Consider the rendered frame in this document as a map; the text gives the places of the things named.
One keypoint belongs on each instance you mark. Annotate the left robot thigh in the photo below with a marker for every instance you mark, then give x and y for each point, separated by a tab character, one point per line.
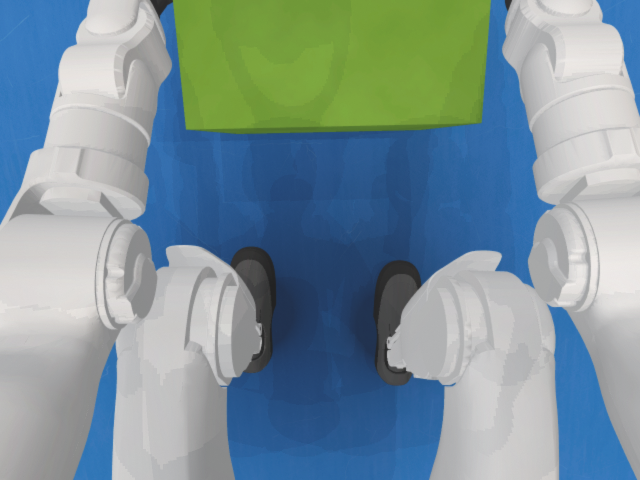
170	419

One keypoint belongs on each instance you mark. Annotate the robot right forearm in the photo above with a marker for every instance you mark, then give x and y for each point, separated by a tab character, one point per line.
578	97

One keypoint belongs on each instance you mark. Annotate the robot left shin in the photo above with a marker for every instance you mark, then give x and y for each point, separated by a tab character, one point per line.
195	256

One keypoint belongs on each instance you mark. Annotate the carton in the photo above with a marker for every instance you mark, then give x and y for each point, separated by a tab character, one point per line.
301	66

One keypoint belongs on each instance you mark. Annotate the left robot upper arm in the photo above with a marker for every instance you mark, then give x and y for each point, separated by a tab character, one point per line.
68	285

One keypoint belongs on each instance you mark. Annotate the right robot upper arm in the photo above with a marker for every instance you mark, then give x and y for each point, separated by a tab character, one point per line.
586	259

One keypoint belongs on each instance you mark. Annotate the robot left forearm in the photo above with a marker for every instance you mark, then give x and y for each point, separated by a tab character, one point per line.
94	155

